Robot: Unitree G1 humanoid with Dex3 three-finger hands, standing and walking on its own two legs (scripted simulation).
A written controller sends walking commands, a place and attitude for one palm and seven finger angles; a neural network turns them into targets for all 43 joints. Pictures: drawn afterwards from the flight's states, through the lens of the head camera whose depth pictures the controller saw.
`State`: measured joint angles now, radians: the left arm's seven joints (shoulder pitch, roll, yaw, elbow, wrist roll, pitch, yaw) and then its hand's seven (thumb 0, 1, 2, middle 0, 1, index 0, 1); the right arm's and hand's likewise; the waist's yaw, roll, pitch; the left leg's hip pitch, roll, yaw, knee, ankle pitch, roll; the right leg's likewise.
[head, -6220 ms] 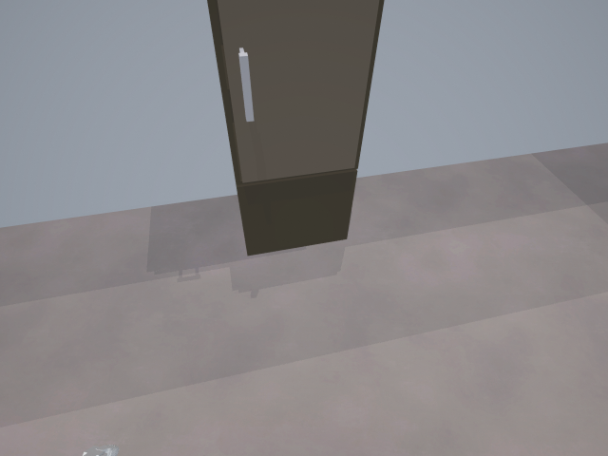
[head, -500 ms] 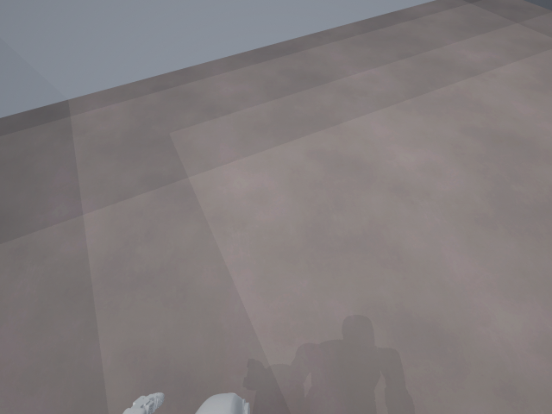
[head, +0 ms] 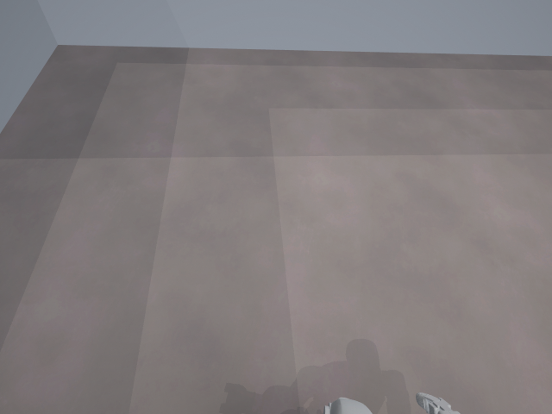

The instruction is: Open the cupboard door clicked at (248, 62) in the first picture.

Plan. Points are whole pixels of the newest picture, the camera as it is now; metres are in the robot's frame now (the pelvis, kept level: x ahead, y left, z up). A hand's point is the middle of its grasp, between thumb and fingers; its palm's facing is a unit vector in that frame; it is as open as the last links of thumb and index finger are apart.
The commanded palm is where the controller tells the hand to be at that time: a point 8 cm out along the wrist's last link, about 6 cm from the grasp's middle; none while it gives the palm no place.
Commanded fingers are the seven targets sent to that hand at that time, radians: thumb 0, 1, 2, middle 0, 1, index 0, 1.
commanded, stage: turn to face it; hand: left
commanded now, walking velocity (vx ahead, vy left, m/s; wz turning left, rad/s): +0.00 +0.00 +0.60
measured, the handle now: out of the picture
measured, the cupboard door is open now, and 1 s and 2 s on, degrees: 0 0 0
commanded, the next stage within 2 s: none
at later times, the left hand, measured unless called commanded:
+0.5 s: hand out of the picture +0.01 +0.15 -0.15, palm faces +0.32 -0.91 -0.27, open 7.4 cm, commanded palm none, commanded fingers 0.00 0.90 0.90 -0.20 -0.30 -0.20 -0.30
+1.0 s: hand out of the picture -0.09 +0.21 -0.16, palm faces +0.60 -0.76 -0.26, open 7.4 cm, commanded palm none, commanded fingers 0.00 0.90 0.90 -0.20 -0.30 -0.20 -0.30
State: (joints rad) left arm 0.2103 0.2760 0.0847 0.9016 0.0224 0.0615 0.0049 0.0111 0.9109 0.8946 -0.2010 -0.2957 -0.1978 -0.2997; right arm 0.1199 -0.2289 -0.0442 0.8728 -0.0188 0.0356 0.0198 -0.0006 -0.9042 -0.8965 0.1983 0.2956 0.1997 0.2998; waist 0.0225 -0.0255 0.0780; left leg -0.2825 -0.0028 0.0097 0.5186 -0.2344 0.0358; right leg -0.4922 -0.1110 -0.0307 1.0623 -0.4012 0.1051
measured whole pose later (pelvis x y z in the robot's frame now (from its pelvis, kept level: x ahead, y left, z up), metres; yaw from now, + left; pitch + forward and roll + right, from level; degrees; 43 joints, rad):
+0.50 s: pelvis -0.01 -0.05 +0.00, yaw +19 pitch -1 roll +2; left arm 0.21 0.18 0.03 0.87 0.03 0.01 0.02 0.01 0.90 0.89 -0.21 -0.30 -0.20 -0.30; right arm 0.21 -0.26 -0.09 0.96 -0.02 0.10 0.04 0.00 -0.91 -0.90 0.19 0.30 0.19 0.30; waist -0.03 0.01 0.08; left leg -0.46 0.05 0.03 1.03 -0.41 -0.08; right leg -0.20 -0.14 -0.22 0.52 -0.29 -0.01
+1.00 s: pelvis -0.04 -0.03 +0.00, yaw +36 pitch +0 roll -1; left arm 0.17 0.26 0.08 0.88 0.02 0.06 0.01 0.01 0.91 0.89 -0.20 -0.30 -0.20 -0.30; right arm 0.18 -0.22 -0.05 0.90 -0.02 0.04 0.02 0.00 -0.90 -0.90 0.20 0.30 0.20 0.30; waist -0.01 -0.01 0.06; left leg -0.29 -0.04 -0.07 0.48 -0.19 0.03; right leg -0.43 -0.07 -0.01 0.92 -0.42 0.10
